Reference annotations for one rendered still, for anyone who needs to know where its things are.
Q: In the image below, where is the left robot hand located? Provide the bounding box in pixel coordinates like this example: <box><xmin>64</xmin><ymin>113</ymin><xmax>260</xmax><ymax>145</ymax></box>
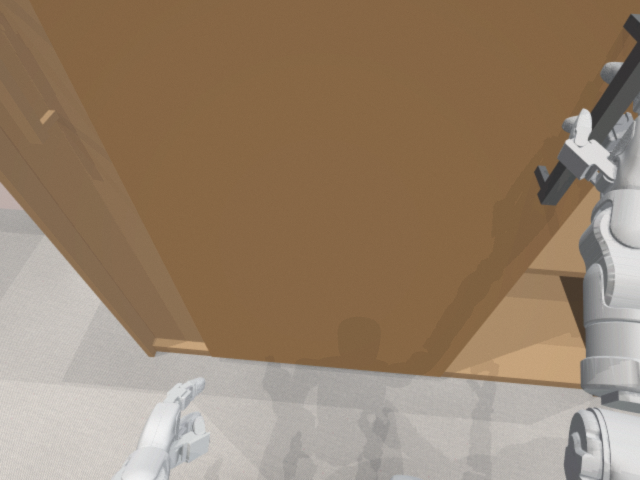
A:
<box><xmin>136</xmin><ymin>377</ymin><xmax>210</xmax><ymax>469</ymax></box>

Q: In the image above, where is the handle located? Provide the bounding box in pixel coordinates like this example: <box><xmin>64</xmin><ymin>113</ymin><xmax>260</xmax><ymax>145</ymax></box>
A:
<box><xmin>534</xmin><ymin>14</ymin><xmax>640</xmax><ymax>206</ymax></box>
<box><xmin>0</xmin><ymin>58</ymin><xmax>50</xmax><ymax>144</ymax></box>

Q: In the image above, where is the robot right forearm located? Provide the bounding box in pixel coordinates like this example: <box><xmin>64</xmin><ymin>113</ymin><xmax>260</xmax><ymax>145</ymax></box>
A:
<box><xmin>579</xmin><ymin>189</ymin><xmax>640</xmax><ymax>413</ymax></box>

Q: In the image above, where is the right robot hand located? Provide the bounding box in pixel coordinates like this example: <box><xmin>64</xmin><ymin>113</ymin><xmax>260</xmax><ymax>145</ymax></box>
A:
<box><xmin>557</xmin><ymin>62</ymin><xmax>640</xmax><ymax>199</ymax></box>

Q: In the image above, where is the wardrobe door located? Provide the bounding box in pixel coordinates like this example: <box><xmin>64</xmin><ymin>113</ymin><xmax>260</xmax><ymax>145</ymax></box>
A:
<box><xmin>0</xmin><ymin>0</ymin><xmax>204</xmax><ymax>342</ymax></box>
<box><xmin>29</xmin><ymin>0</ymin><xmax>640</xmax><ymax>377</ymax></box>

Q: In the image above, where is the robot right upper arm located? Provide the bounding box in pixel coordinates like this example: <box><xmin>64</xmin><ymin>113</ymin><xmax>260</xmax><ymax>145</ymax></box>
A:
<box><xmin>564</xmin><ymin>407</ymin><xmax>640</xmax><ymax>480</ymax></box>

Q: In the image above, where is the robot left forearm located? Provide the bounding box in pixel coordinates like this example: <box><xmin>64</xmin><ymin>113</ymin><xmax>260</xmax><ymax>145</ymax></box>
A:
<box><xmin>111</xmin><ymin>447</ymin><xmax>170</xmax><ymax>480</ymax></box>

